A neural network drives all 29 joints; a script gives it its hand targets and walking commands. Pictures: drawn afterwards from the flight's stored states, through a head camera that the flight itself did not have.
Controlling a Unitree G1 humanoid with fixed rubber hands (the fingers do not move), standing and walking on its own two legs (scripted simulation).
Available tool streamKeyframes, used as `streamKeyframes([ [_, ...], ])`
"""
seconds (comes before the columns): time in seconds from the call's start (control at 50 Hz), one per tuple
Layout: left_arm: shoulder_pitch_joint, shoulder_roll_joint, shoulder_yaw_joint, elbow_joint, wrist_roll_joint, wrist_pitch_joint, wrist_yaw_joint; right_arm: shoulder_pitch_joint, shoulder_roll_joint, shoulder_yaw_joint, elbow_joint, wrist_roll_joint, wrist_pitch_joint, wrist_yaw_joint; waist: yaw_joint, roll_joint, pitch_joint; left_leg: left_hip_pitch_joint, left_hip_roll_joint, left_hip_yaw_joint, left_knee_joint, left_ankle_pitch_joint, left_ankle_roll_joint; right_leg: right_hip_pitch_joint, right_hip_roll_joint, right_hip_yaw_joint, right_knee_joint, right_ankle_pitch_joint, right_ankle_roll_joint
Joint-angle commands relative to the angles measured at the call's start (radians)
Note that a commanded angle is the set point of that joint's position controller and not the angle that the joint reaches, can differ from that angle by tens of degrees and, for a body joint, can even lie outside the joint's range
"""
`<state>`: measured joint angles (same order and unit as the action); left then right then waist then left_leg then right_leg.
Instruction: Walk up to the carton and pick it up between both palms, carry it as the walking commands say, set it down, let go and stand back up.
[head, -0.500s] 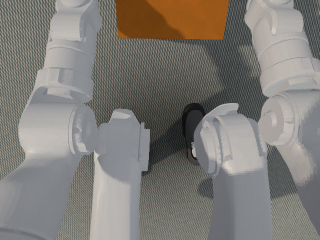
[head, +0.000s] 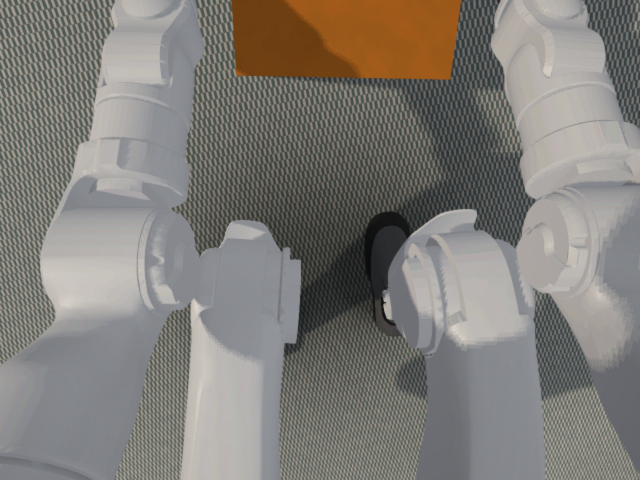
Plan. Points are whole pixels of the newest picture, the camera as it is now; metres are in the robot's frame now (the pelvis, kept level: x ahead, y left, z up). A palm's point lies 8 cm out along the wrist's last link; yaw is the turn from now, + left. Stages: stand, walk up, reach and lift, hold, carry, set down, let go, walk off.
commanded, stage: set down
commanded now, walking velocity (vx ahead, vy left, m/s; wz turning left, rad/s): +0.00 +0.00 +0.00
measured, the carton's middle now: out of the picture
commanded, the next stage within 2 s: none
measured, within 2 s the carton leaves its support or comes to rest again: neither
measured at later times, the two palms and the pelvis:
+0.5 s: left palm out of the picture +0.54 +0.11 -0.19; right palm out of the picture +0.52 -0.20 -0.19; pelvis +0.00 +0.00 +0.00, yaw +0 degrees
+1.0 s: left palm (127, 5) +0.52 +0.15 -0.19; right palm (556, 19) +0.48 -0.23 -0.19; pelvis -0.02 -0.01 -0.01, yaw +0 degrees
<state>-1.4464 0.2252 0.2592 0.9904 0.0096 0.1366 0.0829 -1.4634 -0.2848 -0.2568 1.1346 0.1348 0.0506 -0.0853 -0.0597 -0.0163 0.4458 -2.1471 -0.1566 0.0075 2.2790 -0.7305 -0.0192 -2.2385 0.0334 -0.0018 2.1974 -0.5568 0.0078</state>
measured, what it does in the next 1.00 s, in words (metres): stands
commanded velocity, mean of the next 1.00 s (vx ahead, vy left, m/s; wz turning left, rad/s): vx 0.00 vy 0.00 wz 0.00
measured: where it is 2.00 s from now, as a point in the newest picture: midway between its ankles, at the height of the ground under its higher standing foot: (324, 310)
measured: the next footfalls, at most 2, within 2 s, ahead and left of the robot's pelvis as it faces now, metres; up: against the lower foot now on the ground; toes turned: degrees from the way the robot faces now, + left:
none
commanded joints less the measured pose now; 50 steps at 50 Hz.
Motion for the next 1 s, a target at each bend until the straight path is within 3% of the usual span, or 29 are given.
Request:
streamKeyframes([
  [0.0,-0.257,-0.796,-0.282,0.038,0.072,-0.010,-0.244,-0.180,0.799,0.179,-0.027,-0.056,0.034,0.251,0.003,0.146,-0.995,0.204,0.026,-0.040,-0.207,0.493,0.026,0.473,0.070,0.003,-0.054,0.474,-0.016],
  [0.06,-0.220,-0.790,-0.271,0.081,0.083,-0.014,-0.243,-0.182,0.779,0.172,-0.030,-0.059,0.028,0.249,0.026,0.151,-0.967,0.224,0.027,-0.044,-0.208,0.518,0.024,0.429,0.064,0.010,-0.055,0.458,-0.014],
  [0.12,-0.243,-0.750,-0.285,0.067,0.061,-0.022,-0.236,-0.178,0.775,0.176,-0.009,-0.058,0.029,0.242,0.004,0.119,-0.986,0.228,0.036,-0.051,-0.210,0.500,0.027,0.459,0.060,-0.002,-0.038,0.461,-0.011],
  [0.18,-0.250,-0.706,-0.280,0.050,0.069,-0.030,-0.222,-0.180,0.703,0.140,-0.004,-0.058,0.014,0.228,0.012,0.160,-0.983,0.251,0.034,-0.039,-0.218,0.516,0.018,0.453,0.059,-0.001,-0.050,0.463,-0.011],
  [0.2,-0.218,-0.646,-0.254,0.068,0.093,-0.029,-0.210,-0.174,0.669,0.132,0.012,-0.054,0.018,0.222,0.041,0.154,-0.991,0.262,0.039,-0.032,-0.208,0.505,0.017,0.471,0.054,0.008,-0.051,0.446,-0.010],
  [0.22,-0.239,-0.664,-0.273,0.065,0.069,-0.029,-0.211,-0.161,0.652,0.132,-0.004,-0.058,0.009,0.213,-0.016,0.163,-1.007,0.268,0.038,-0.040,-0.199,0.509,0.010,0.469,0.049,-0.006,-0.051,0.457,-0.009],
  [0.24,-0.207,-0.635,-0.247,0.075,0.070,-0.032,-0.203,-0.173,0.606,0.139,-0.011,-0.048,0.002,0.202,0.035,0.153,-1.004,0.242,0.035,-0.031,-0.201,0.504,0.013,0.513,0.051,0.014,-0.049,0.462,-0.015],
  [0.26,-0.203,-0.593,-0.233,0.070,0.084,-0.040,-0.194,-0.153,0.619,0.121,0.005,-0.062,0.004,0.196,0.023,0.107,-1.002,0.254,0.038,-0.036,-0.212,0.503,0.019,0.510,0.055,0.005,-0.057,0.470,-0.006],
  [0.28,-0.225,-0.541,-0.242,0.061,0.071,-0.043,-0.184,-0.135,0.572,0.098,0.010,-0.070,-0.004,0.184,-0.014,0.119,-1.019,0.262,0.037,-0.040,-0.212,0.500,0.014,0.515,0.054,-0.015,-0.051,0.473,-0.002],
  [0.3,-0.197,-0.523,-0.227,0.055,0.086,-0.053,-0.175,-0.133,0.526,0.096,-0.004,-0.063,-0.014,0.174,0.015,0.148,-1.018,0.277,0.040,-0.032,-0.212,0.535,0.007,0.505,0.054,0.000,-0.055,0.486,-0.005],
  [0.34,-0.186,-0.428,-0.210,0.051,0.067,-0.066,-0.149,-0.099,0.412,0.075,-0.002,-0.068,-0.033,0.141,-0.001,0.157,-1.045,0.261,0.043,-0.025,-0.199,0.519,-0.001,0.538,0.048,0.006,-0.056,0.490,-0.007],
  [0.36,-0.118,-0.289,-0.169,0.089,0.097,-0.070,-0.119,-0.030,0.346,0.044,0.061,-0.068,-0.031,0.126,0.031,0.135,-1.025,0.303,0.053,-0.043,-0.226,0.542,0.008,0.504,0.042,-0.011,-0.053,0.485,0.008],
  [0.42,-0.095,-0.054,-0.156,0.050,0.050,-0.095,-0.053,0.000,0.084,0.029,0.009,-0.061,-0.064,0.047,-0.010,0.136,-1.089,0.305,0.066,-0.045,-0.217,0.551,-0.004,0.557,0.023,-0.001,-0.064,0.527,0.011],
  [0.48,-0.092,0.106,-0.176,0.072,-0.017,-0.112,-0.002,0.022,-0.078,0.011,0.015,-0.027,-0.085,-0.010,-0.013,0.158,-1.195,0.372,0.082,-0.058,-0.221,0.606,-0.014,0.566,0.010,-0.003,-0.049,0.580,0.014],
  [0.5,-0.105,0.130,-0.175,0.043,-0.038,-0.117,0.009,0.033,-0.133,0.011,0.042,-0.032,-0.088,-0.020,-0.044,0.149,-1.202,0.373,0.078,-0.045,-0.219,0.602,-0.024,0.571,0.004,-0.006,-0.054,0.575,0.017],
  [0.52,-0.121,0.145,-0.183,0.050,-0.052,-0.115,0.014,-0.015,-0.129,0.009,-0.030,-0.003,-0.097,-0.026,-0.017,0.156,-1.237,0.401,0.084,-0.056,-0.209,0.613,-0.014,0.578,0.004,0.004,-0.057,0.584,0.018],
  [0.56,-0.129,0.184,-0.174,0.003,-0.088,-0.131,0.028,-0.018,-0.144,0.009,-0.074,0.017,-0.118,-0.030,-0.003,0.128,-1.297,0.367,0.085,-0.048,-0.213,0.658,-0.005,0.622,0.007,0.011,-0.054,0.674,0.016],
  [0.6,-0.178,0.193,-0.199,-0.079,-0.147,-0.143,0.032,-0.039,-0.143,0.046,-0.123,0.056,-0.130,-0.035,-0.021,0.096,-1.422,0.416,0.089,-0.044,-0.187,0.703,-0.011,0.726,-0.005,0.020,-0.035,0.744,0.012],
  [0.66,-0.242,0.215,-0.217,-0.112,-0.183,-0.133,0.033,-0.118,-0.188,0.032,-0.141,0.070,-0.120,-0.025,-0.040,0.118,-1.405,0.420,0.099,-0.057,-0.211,0.653,-0.009,0.650,-0.014,0.009,-0.037,0.676,0.002],
  [0.68,-0.225,0.260,-0.183,-0.083,-0.158,-0.136,0.037,-0.111,-0.189,0.049,-0.114,0.079,-0.112,-0.019,0.015,0.116,-1.390,0.393,0.103,-0.043,-0.211,0.629,-0.009,0.665,-0.018,0.022,-0.038,0.666,0.010],
  [0.7,-0.247,0.260,-0.212,-0.110,-0.169,-0.130,0.034,-0.125,-0.177,0.055,-0.110,0.097,-0.103,-0.015,-0.020,0.108,-1.400,0.428,0.106,-0.056,-0.226,0.606,-0.006,0.648,-0.025,0.007,-0.048,0.631,0.009],
  [0.72,-0.238,0.258,-0.177,-0.083,-0.160,-0.130,0.033,-0.127,-0.179,0.079,-0.074,0.105,-0.095,-0.008,0.031,0.082,-1.329,0.360,0.103,-0.030,-0.221,0.564,-0.007,0.629,-0.023,0.017,-0.054,0.580,0.007],
  [0.74,-0.251,0.269,-0.215,-0.072,-0.169,-0.125,0.029,-0.131,-0.169,0.066,-0.060,0.119,-0.090,-0.005,-0.005,0.113,-1.298,0.372,0.109,-0.044,-0.237,0.533,-0.003,0.611,-0.032,0.004,-0.063,0.565,0.010],
  [0.76,-0.255,0.278,-0.165,-0.079,-0.164,-0.121,0.023,-0.154,-0.169,0.087,-0.097,0.107,-0.084,-0.004,0.043,0.077,-1.302,0.311,0.112,-0.022,-0.212,0.515,-0.001,0.660,-0.027,0.035,-0.073,0.548,0.004],
  [0.78,-0.273,0.279,-0.198,-0.111,-0.170,-0.117,0.019,-0.145,-0.205,0.060,-0.086,0.092,-0.086,-0.009,0.005,0.103,-1.314,0.316,0.113,-0.022,-0.229,0.491,-0.009,0.666,-0.025,0.021,-0.073,0.545,0.002],
  [0.8,-0.281,0.278,-0.194,-0.094,-0.188,-0.116,0.012,-0.179,-0.195,0.065,-0.107,0.093,-0.087,-0.009,0.006,0.072,-1.287,0.305,0.115,-0.033,-0.237,0.470,0.001,0.663,-0.033,0.018,-0.074,0.518,-0.002],
  [0.88,-0.311,0.253,-0.236,-0.025,-0.224,-0.093,-0.010,-0.193,-0.217,0.045,-0.052,0.080,-0.069,-0.006,-0.038,0.109,-1.191,0.307,0.123,-0.035,-0.252,0.351,-0.004,0.587,-0.051,0.003,-0.105,0.380,-0.011],
  [0.92,-0.317,0.282,-0.200,-0.057,-0.196,-0.085,-0.003,-0.226,-0.236,0.036,-0.127,0.068,-0.063,-0.009,-0.001,0.088,-1.256,0.312,0.123,-0.028,-0.261,0.388,-0.005,0.670,-0.040,0.008,-0.118,0.416,0.000],
  [0.98,-0.354,0.250,-0.251,-0.237,-0.248,-0.069,0.011,-0.230,-0.249,0.034,-0.284,0.087,-0.055,-0.030,-0.050,0.101,-1.540,0.471,0.106,-0.013,-0.261,0.440,-0.011,0.829,-0.024,-0.017,-0.119,0.476,-0.010],
])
